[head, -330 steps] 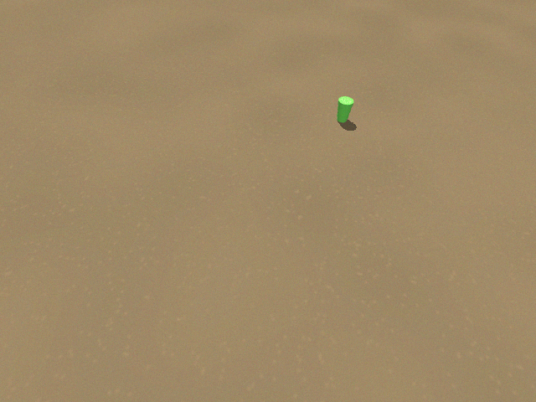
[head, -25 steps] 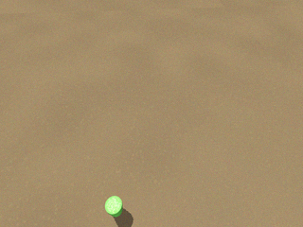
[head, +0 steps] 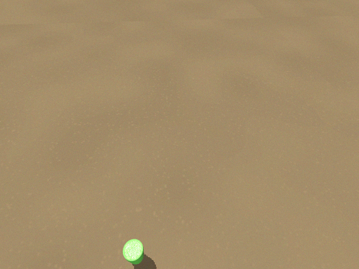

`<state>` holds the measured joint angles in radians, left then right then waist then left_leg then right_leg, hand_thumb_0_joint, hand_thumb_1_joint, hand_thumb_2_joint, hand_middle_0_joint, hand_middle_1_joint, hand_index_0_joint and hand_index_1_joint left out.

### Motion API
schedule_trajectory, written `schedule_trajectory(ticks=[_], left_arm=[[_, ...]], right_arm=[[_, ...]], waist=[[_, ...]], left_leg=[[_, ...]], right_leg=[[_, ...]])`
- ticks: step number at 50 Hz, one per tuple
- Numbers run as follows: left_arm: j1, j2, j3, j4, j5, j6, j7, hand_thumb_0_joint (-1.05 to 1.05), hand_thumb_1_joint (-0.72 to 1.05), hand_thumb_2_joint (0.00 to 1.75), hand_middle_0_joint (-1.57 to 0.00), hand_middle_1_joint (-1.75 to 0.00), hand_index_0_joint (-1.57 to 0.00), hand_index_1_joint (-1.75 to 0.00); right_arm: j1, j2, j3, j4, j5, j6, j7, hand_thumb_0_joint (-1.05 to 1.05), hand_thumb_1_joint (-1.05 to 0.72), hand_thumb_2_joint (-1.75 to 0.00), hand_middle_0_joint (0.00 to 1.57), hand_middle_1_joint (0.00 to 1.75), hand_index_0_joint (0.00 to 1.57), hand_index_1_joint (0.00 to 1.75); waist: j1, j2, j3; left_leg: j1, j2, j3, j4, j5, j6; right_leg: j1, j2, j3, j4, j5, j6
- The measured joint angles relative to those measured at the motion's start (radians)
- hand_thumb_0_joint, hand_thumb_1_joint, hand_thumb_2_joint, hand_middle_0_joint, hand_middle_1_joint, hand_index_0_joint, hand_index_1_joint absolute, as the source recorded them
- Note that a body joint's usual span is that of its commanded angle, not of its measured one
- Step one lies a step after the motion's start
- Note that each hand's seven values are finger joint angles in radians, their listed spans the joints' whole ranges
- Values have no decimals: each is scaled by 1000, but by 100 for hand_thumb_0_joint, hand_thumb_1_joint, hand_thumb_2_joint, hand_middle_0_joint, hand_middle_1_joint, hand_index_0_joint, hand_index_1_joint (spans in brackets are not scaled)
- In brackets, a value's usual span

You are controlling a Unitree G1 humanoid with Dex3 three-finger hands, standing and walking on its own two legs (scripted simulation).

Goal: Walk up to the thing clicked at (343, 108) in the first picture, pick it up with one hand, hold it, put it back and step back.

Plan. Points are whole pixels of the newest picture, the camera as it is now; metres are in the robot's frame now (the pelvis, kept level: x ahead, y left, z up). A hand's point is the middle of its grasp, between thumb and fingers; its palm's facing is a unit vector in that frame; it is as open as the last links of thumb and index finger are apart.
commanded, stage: walk up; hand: left
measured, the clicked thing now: (135, 253) +0.33 +0.22 -0.71
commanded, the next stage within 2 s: stand in 0.42 s
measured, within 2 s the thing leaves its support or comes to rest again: neither
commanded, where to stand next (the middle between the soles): +0.02 -0.01 m, yaw -1 degrees
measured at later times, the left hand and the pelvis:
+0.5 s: hand out of the picture +0.10 +0.25 -0.15, palm faces -0.01 -0.94 -0.34, open 7.4 cm; pelvis +0.01 +0.00 +0.00, yaw +0 degrees
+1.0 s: hand out of the picture +0.06 +0.24 -0.15, palm faces -0.02 -0.94 -0.34, open 7.4 cm; pelvis +0.00 -0.01 +0.00, yaw +0 degrees
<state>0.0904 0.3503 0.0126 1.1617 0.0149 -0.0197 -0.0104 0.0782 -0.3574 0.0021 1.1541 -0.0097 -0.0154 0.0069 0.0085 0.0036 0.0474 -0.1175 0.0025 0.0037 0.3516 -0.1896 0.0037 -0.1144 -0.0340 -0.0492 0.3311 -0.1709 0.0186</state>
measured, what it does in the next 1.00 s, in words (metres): stands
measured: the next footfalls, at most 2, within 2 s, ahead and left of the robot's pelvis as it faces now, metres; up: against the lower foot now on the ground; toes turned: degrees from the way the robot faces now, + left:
none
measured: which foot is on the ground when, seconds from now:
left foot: down 0.00-1.00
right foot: down 0.00-1.00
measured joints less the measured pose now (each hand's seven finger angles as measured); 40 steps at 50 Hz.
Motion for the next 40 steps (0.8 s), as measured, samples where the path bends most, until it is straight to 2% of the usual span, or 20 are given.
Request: schedule_trajectory(ticks=[21,40], left_arm=[[-17,-7,5,-10,0,5,3,0,90,90,-21,-30,-20,-30],[-13,-6,-10,-19,-4,8,2,0,90,90,-21,-30,-20,-30]], right_arm=[[20,11,-1,-1,-2,1,-5,0,-91,-89,20,30,20,30],[-9,11,5,-11,-1,3,-4,0,-91,-89,20,30,20,30]], waist=[[-9,-1,-5],[-7,-4,12]], left_leg=[[22,-2,1,-21,-5,0],[20,2,-1,-58,33,-9]], right_leg=[[17,-2,0,-12,-9,1],[9,3,-1,-34,20,-6]])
